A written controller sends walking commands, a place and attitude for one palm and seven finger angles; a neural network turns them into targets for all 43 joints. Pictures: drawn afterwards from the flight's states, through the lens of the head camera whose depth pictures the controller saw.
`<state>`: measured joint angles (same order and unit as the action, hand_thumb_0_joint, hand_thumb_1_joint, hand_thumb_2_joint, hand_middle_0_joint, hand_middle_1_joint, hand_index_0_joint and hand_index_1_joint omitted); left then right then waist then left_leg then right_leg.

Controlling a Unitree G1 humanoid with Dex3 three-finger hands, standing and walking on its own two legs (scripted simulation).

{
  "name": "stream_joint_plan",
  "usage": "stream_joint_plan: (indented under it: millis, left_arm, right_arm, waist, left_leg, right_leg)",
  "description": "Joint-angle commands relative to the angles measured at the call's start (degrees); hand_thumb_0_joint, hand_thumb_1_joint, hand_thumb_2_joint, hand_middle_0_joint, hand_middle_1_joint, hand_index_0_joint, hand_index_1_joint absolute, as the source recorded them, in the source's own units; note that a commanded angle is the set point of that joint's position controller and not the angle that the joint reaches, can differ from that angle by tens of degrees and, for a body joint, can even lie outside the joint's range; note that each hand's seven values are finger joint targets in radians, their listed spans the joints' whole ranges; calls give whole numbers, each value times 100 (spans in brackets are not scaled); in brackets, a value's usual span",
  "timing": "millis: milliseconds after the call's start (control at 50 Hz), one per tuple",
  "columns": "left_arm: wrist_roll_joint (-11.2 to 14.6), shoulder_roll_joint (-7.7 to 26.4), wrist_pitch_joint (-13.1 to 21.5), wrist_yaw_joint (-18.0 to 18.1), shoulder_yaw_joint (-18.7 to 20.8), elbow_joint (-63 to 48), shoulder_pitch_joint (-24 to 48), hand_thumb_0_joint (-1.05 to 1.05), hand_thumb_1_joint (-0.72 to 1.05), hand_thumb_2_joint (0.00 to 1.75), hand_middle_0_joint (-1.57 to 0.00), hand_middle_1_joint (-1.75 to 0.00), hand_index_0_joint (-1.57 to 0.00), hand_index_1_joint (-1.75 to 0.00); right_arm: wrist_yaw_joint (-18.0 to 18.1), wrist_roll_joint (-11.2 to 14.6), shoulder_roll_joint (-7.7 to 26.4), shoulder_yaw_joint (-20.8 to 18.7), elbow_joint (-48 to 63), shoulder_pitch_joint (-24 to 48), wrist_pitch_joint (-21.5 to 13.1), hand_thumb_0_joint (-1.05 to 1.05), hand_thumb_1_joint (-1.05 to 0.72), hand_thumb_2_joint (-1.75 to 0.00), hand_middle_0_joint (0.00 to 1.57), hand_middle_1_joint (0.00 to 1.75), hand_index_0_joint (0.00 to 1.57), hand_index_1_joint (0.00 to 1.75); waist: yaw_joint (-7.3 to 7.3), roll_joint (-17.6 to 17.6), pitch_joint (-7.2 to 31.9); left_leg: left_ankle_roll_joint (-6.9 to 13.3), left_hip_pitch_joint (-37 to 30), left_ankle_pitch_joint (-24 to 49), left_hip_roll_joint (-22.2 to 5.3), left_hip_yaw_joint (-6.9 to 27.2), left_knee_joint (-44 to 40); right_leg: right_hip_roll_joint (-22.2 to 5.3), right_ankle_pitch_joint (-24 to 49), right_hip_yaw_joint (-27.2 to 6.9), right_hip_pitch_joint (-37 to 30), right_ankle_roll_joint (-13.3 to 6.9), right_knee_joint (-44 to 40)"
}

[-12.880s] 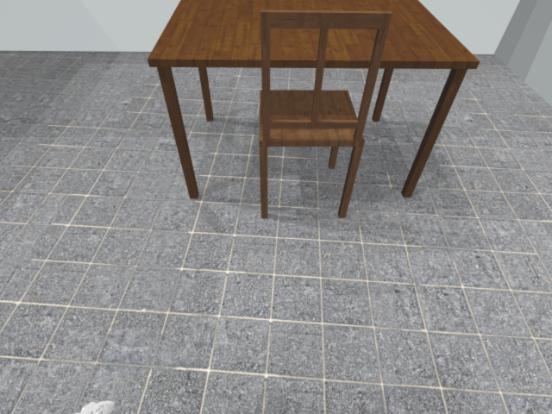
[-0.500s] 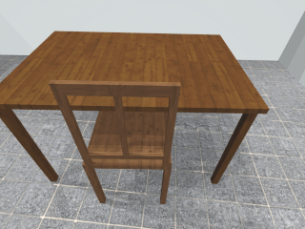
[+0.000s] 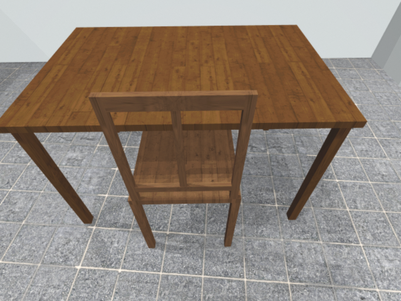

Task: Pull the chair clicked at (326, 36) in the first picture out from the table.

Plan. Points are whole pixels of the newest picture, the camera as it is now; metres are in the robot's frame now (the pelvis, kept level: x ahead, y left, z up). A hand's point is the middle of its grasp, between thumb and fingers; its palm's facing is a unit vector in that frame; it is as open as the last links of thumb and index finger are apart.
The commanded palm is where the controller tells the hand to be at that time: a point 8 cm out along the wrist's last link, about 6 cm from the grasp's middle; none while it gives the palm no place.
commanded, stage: come to a stop and stand still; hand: left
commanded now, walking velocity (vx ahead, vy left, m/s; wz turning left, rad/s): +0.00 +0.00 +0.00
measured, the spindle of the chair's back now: (180, 153) +0.52 +0.09 -0.06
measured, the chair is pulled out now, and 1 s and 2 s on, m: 0.00 0.00 0.00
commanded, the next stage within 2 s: look again from close up in 0.24 s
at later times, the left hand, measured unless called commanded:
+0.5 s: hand out of the picture -0.04 +0.15 -0.17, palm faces +0.07 -0.99 -0.15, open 7.4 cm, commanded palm none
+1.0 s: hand out of the picture +0.04 +0.14 -0.17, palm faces +0.03 -0.99 -0.17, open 7.3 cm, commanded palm none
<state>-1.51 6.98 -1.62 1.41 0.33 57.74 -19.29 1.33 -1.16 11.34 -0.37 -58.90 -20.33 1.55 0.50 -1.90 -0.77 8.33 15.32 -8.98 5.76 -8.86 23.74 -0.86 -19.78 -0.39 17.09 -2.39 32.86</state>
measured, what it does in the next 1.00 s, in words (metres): shifts its weight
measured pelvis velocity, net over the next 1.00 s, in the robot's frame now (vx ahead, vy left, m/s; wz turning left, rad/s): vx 0.06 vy -0.01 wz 0.01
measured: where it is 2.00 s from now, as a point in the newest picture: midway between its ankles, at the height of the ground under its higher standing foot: outside the picture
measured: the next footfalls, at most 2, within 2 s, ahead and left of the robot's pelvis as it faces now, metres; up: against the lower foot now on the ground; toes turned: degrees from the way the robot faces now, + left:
none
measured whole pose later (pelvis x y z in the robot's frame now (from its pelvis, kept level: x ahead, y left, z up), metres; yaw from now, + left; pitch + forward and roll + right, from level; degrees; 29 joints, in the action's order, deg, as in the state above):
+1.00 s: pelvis +0.06 -0.01 +0.01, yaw +0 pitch +1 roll +0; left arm -0.9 6.7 0.7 2.5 -0.8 64.7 -17.5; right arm 2.4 -0.6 8.0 0.9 -65.2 -16.4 -1.9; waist 0.3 0.0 -0.8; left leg 7.3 10.1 -10.4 6.0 -7.4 18.8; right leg 0.4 -15.7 -1.3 10.1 -0.4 24.8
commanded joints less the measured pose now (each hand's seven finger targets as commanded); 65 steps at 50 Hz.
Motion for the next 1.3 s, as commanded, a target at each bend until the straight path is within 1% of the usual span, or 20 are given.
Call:
stream_joint_plan:
  millis: [0, 80, 140, 180, 200, 260, 340, 400, 480, 520, 620, 700, 800, 880, 960, 1060, 1120, 1180, 1220, 1280]
  left_arm:
    - [-1, 508, -1, 62, 149, 5, -542, 0, 90, 90, -20, -30, -20, -30]
    - [1, 391, -12, 85, 150, 156, -670, 0, 90, 90, -20, -30, -20, -30]
    - [-8, 365, 36, 93, 133, 231, -693, 0, 90, 90, -20, -30, -20, -30]
    - [9, 369, 114, 97, 95, 228, -586, 0, 90, 90, -20, -30, -20, -30]
    - [13, 374, 146, 96, 88, 228, -485, 0, 90, 90, -20, -30, -20, -30]
    - [29, 380, 222, 99, 48, 266, -490, 0, 90, 90, -20, -30, -20, -30]
    - [13, 385, 183, 100, 42, 374, -596, 0, 90, 90, -20, -30, -20, -30]
    - [-8, 376, 157, 98, 46, 453, -756, 0, 90, 90, -20, -30, -20, -30]
    - [4, 337, 191, 98, 25, 517, -742, 0, 90, 90, -20, -30, -20, -30]
    - [8, 339, 205, 98, 8, 522, -674, 0, 90, 90, -20, -30, -20, -30]
    - [29, 326, 233, 107, -18, 563, -586, 0, 90, 90, -20, -30, -20, -30]
    - [36, 330, 238, 105, -20, 594, -567, 0, 90, 90, -20, -30, -20, -30]
    - [50, 345, 236, 111, -35, 605, -462, 0, 90, 90, -20, -30, -20, -30]
    - [75, 346, 263, 126, -45, 617, -393, 0, 90, 90, -20, -30, -20, -30]
    - [96, 389, 293, 139, -60, 614, -307, 0, 90, 90, -20, -30, -20, -30]
    - [113, 426, 300, 141, -79, 593, -258, 0, 90, 90, -20, -30, -20, -30]
    - [108, 455, 287, 134, -86, 585, -222, 0, 90, 90, -20, -30, -20, -30]
    - [113, 480, 299, 132, -98, 588, -235, 0, 90, 90, -20, -30, -20, -30]
    - [110, 484, 301, 132, -98, 571, -239, 0, 90, 90, -20, -30, -20, -30]
    - [116, 502, 314, 131, -102, 566, -269, 0, 90, 90, -20, -30, -20, -30]
  right_arm:
    - [38, 29, 591, -157, 294, 284, -158, 0, -90, -90, 20, 30, 20, 30]
    - [43, 22, 610, -181, 128, 268, -142, 0, -90, -90, 20, 30, 20, 30]
    - [24, 26, 543, -168, 59, 316, -122, 0, -90, -90, 20, 30, 20, 30]
    - [18, 36, 496, -151, 11, 224, -135, 0, -90, -90, 20, 30, 20, 30]
    - [19, 38, 461, -143, -30, 195, -141, 0, -90, -90, 20, 30, 20, 30]
    - [16, 46, 412, -111, -114, 117, -224, 0, -90, -90, 20, 30, 20, 30]
    - [25, 54, 483, -125, -147, 188, -219, 0, -90, -90, 20, 30, 20, 30]
    - [30, 70, 484, -133, -140, 301, -216, 0, -90, -90, 20, 30, 20, 30]
    - [40, 70, 450, -119, -177, 285, -256, 0, -90, -90, 20, 30, 20, 30]
    - [39, 70, 427, -111, -212, 260, -253, 0, -90, -90, 20, 30, 20, 30]
    - [56, 76, 385, -86, -296, 171, -303, 0, -90, -90, 20, 30, 20, 30]
    - [72, 84, 349, -68, -353, 152, -342, 0, -90, -90, 20, 30, 20, 30]
    - [89, 86, 311, -41, -425, 99, -367, 0, -90, -90, 20, 30, 20, 30]
    - [111, 78, 268, -15, -474, -2, -423, 0, -90, -90, 20, 30, 20, 30]
    - [118, 78, 210, 21, -531, -24, -447, 0, -90, -90, 20, 30, 20, 30]
    - [127, 74, 198, 55, -567, -23, -444, 0, -90, -90, 20, 30, 20, 30]
    - [119, 82, 187, 64, -585, 11, -423, 0, -90, -90, 20, 30, 20, 30]
    - [120, 77, 215, 72, -596, 17, -430, 0, -90, -90, 20, 30, 20, 30]
    - [114, 79, 210, 67, -593, 37, -419, 0, -90, -90, 20, 30, 20, 30]
    - [117, 75, 235, 74, -599, 33, -429, 0, -90, -90, 20, 30, 20, 30]
  waist:
    - [-183, -74, -287]
    - [-180, 53, -315]
    - [-175, 371, -572]
    - [-67, 564, -550]
    - [-8, 464, -618]
    - [34, 274, -294]
    - [-18, 126, -448]
    - [-98, 111, -487]
    - [-81, 149, -357]
    - [-54, 248, -443]
    - [-25, 282, -379]
    - [-58, 142, -278]
    - [-59, 276, -264]
    - [-33, 232, -12]
    - [-31, 318, 84]
    - [-28, 314, -27]
    - [-36, 286, -231]
    - [-36, 286, -148]
    - [-45, 269, -247]
    - [-40, 251, -108]
  left_leg:
    - [-474, 306, -2510, -1685, 2244, -1743]
    - [-725, 250, -2422, -1680, 2108, -1767]
    - [-681, 533, -2523, -1506, 1887, -1675]
    - [-687, 189, -2212, -1365, 1830, -1521]
    - [-673, 39, -2052, -1347, 1827, -1488]
    - [-620, -435, -1726, -1379, 1824, -1352]
    - [-684, -277, -2157, -1478, 2017, -1616]
    - [-662, -121, -2274, -1522, 2019, -1684]
    - [-707, -353, -1837, -1468, 1985, -1597]
    - [-672, -287, -1796, -1441, 1938, -1548]
    - [-708, -491, -1302, -1428, 1888, -1474]
    - [-704, -642, -901, -1426, 1805, -1402]
    - [-671, -732, -421, -1423, 1735, -1273]
    - [-684, -1082, 669, -1369, 1570, -1001]
    - [-588, -1177, 1353, -1286, 1349, -705]
    - [-557, -1150, 1468, -1259, 1311, -623]
    - [-542, -1003, 1129, -1252, 1301, -674]
    - [-545, -1108, 1219, -1249, 1280, -651]
    - [-539, -1051, 1088, -1243, 1264, -655]
    - [-542, -1198, 1233, -1253, 1264, -636]
  right_leg:
    - [-27, -192, 11, 78, -20, 382]
    - [-46, -127, 27, -47, -19, 104]
    - [-86, 53, -161, -285, -89, -580]
    - [-187, -103, -436, -26, -156, -885]
    - [-215, -91, -506, 174, -182, -939]
    - [-249, 227, -553, 264, -153, -916]
    - [-177, 113, -386, 310, -84, -719]
    - [-163, 159, -299, 170, -51, -610]
    - [-210, 379, -407, 182, -59, -710]
    - [-232, 396, -466, 173, -72, -824]
    - [-280, 603, -506, 147, -60, -887]
    - [-305, 712, -484, 64, -31, -899]
    - [-338, 830, -492, -19, -17, -972]
    - [-368, 1133, -529, -142, -17, -976]
    - [-448, 1482, -622, -328, -37, -1081]
    - [-465, 1636, -661, -406, -71, -1134]
    - [-463, 1498, -667, -386, -71, -1219]
    - [-478, 1625, -686, -439, -84, -1222]
    - [-486, 1589, -686, -413, -81, -1268]
    - [-483, 1660, -688, -468, -89, -1265]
